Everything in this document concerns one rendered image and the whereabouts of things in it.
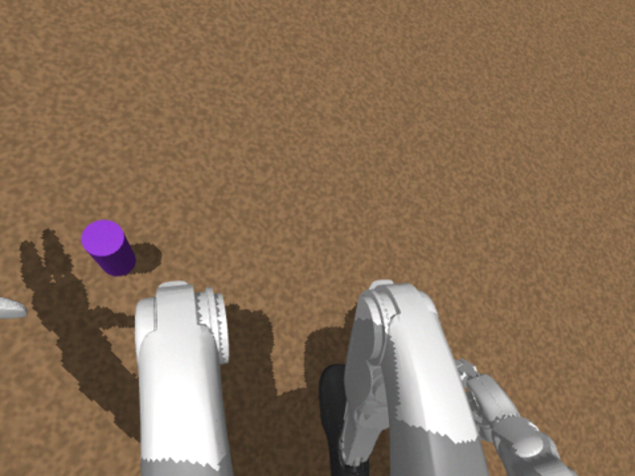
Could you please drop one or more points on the right robot arm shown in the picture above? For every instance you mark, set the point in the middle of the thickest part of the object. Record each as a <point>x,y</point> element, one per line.
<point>525,451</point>

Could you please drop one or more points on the left robot hand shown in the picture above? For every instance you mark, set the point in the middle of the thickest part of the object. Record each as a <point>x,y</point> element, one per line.
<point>11,309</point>

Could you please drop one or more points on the can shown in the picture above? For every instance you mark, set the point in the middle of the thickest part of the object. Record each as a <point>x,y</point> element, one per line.
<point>106,243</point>

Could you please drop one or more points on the right robot hand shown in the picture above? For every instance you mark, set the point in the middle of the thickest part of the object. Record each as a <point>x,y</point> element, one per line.
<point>488,402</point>

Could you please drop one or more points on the right robot foot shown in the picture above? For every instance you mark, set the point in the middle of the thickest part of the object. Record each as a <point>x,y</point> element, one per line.
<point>332,402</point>

